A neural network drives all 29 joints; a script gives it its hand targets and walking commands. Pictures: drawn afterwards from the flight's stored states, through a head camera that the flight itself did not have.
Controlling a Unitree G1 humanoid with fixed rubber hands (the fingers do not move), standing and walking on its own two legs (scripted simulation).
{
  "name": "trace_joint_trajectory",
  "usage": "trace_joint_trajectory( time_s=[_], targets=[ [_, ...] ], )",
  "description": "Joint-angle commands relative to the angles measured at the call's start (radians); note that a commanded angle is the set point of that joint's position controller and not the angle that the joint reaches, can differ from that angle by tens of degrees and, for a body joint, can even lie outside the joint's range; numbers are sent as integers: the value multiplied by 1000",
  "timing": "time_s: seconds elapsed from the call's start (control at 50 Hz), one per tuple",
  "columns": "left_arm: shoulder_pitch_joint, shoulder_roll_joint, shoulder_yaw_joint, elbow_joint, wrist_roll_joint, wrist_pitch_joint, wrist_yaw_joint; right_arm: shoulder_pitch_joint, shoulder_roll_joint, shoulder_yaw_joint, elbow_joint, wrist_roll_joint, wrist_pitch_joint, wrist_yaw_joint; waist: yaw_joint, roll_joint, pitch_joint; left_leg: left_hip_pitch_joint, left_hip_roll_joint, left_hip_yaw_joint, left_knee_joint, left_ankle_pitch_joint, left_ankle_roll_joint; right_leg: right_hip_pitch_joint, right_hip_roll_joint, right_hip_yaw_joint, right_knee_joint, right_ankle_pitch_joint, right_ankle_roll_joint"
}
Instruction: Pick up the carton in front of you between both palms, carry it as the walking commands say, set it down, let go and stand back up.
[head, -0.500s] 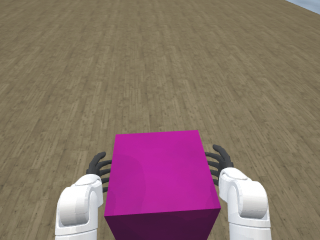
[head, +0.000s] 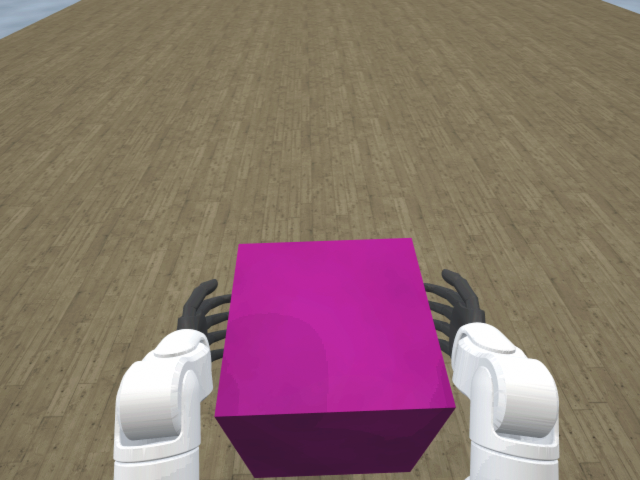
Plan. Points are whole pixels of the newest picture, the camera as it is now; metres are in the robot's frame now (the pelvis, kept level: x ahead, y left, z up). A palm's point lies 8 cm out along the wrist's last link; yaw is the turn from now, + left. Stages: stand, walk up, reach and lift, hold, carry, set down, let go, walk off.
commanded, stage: carry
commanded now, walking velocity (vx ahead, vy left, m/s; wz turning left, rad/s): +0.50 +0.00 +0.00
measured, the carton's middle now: (329, 364) +0.29 +0.00 +0.03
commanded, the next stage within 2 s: none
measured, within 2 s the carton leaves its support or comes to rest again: neither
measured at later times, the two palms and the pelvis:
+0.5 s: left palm (228, 200) +0.59 +0.18 +0.07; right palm (396, 191) +0.59 -0.12 +0.09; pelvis +0.32 +0.03 -0.01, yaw -2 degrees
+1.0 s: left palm (263, 110) +0.89 +0.14 +0.10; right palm (392, 105) +0.90 -0.15 +0.11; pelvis +0.63 -0.01 +0.00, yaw +0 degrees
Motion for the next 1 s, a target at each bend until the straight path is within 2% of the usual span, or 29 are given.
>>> trace_joint_trajectory(
  time_s=[0.0,0.04,0.08,0.12,0.14,0.22,0.24,0.3,0.36,0.38,0.4,0.42,0.44,0.46,0.48,0.52,0.56,0.68,0.72,0.74,0.78,0.82,0.84,0.88,0.9,0.92,0.94,0.96,0.98],
  targets=[
    [-525,-862,-679,-74,-422,-13,-261,-453,929,729,4,408,28,243,13,-144,-284,-602,14,-108,456,38,41,632,-321,468,-193,208,-96],
    [-548,-918,-705,-74,-435,-28,-267,-473,957,748,-24,415,-3,242,4,-120,-236,-513,41,-88,329,119,32,452,-304,334,-306,-15,-77],
    [-534,-897,-701,-87,-439,-29,-269,-424,979,748,32,393,-13,232,4,-152,-193,-479,38,-54,238,206,6,412,-252,270,-347,-87,-52],
    [-502,-873,-733,-126,-423,-39,-277,-386,986,767,2,384,-21,224,6,-126,-160,-532,33,-20,105,255,-13,457,-250,248,-399,-111,-87],
    [-522,-894,-701,-111,-458,-34,-278,-393,966,766,-14,393,-19,222,6,-188,-175,-550,43,-29,78,298,-17,479,-250,214,-382,-72,-70],
    [-486,-857,-727,-122,-448,-21,-271,-375,921,740,-40,399,-8,219,9,-133,-131,-559,21,22,-90,387,-12,555,-223,155,-356,182,-64],
    [-437,-851,-690,-117,-426,-20,-270,-399,948,766,-44,410,2,221,11,-193,-117,-540,12,44,-120,394,-9,544,-194,146,-353,192,-53],
    [-431,-817,-686,-91,-404,-8,-265,-355,890,744,4,396,14,230,19,-210,-65,-534,-11,82,-211,399,4,614,-190,101,-288,329,-39],
    [-401,-821,-676,-56,-381,-13,-269,-340,889,721,34,392,17,238,6,-166,-138,-207,-46,119,-271,377,36,492,-174,76,-143,416,-5],
    [-442,-842,-699,-71,-400,-17,-266,-348,902,715,27,398,6,240,-17,-125,-195,-86,-78,137,-321,337,50,472,-142,-1,51,446,24],
    [-469,-823,-722,-55,-391,-13,-262,-339,886,704,44,381,4,246,-41,-15,-241,158,27,-4,-295,230,77,249,-97,0,230,215,51],
    [-452,-832,-710,-83,-411,-11,-262,-312,876,709,58,385,2,250,-36,237,-337,347,305,-479,-386,201,192,-15,16,27,558,-100,101],
    [-497,-871,-753,-101,-438,-14,-265,-297,897,690,40,379,-7,250,-31,273,-314,422,356,-647,-463,293,244,-219,65,145,690,-397,93],
    [-492,-875,-739,-90,-428,-27,-266,-329,937,724,66,395,-11,258,-41,152,-283,388,359,-564,-459,423,256,-285,16,183,801,-347,59],
    [-469,-933,-748,-84,-431,-40,-269,-368,974,740,-12,420,-33,259,-39,36,-336,365,319,-449,-419,548,223,-287,-9,206,827,-316,55],
    [-494,-971,-766,-95,-429,-69,-267,-385,1010,724,-13,422,-51,261,-29,71,-311,236,246,-248,-447,556,131,-190,-93,240,653,-188,53],
    [-467,-951,-778,-132,-414,-89,-260,-346,1041,737,1,424,-63,266,-28,78,-297,192,211,-170,-483,518,91,-162,-76,171,558,-119,62],
    [-359,-915,-779,-136,-387,-99,-236,-256,951,732,-5,401,-61,276,-21,105,-192,235,191,-67,-556,475,159,-255,-63,123,260,7,78],
    [-434,-938,-803,-208,-424,-98,-230,-329,941,749,-116,446,-71,277,-20,65,-138,181,137,2,-569,562,133,-193,-26,71,128,82,80],
    [-453,-933,-803,-220,-423,-90,-232,-352,925,750,-152,428,-61,269,-26,109,-142,233,183,-33,-559,516,127,-202,-45,79,148,105,82],
    [-447,-843,-771,-203,-410,-55,-229,-292,847,748,-80,398,-34,252,-34,73,-99,216,161,-11,-538,576,131,-161,-14,42,18,155,75],
    [-404,-796,-756,-149,-417,-26,-240,-291,803,713,-89,380,-8,238,-31,107,-95,222,149,27,-500,663,106,-82,-16,26,-3,142,55],
    [-412,-794,-737,-172,-412,-18,-239,-281,793,725,-75,382,-4,241,-28,107,-122,242,184,19,-453,732,106,-29,-31,47,-35,121,40],
    [-424,-767,-709,-148,-422,-2,-244,-317,814,737,-51,392,21,238,-13,49,-177,221,128,96,-208,884,56,151,34,-16,-163,84,31],
    [-426,-763,-692,-146,-404,3,-245,-334,813,727,-42,398,28,243,8,25,-229,53,57,108,-75,689,22,376,-11,43,-107,64,32],
    [-392,-754,-677,-94,-392,10,-247,-360,801,722,-41,398,37,242,20,-218,-265,-196,-18,94,163,316,-3,556,-212,357,-144,-76,-24],
    [-415,-729,-663,-77,-387,10,-252,-393,813,734,-26,407,40,242,6,-370,-275,-465,-95,22,363,-31,1,682,-377,709,-235,-157,-139],
    [-411,-794,-685,-34,-424,11,-260,-382,824,717,-31,400,39,239,6,-275,-276,-611,-83,-58,505,-58,20,753,-399,678,-215,112,-198],
    [-394,-833,-673,-19,-408,-1,-265,-437,864,726,-35,420,31,241,10,-199,-309,-594,-48,-81,518,-15,30,731,-348,555,-162,407,-144]
  ],
)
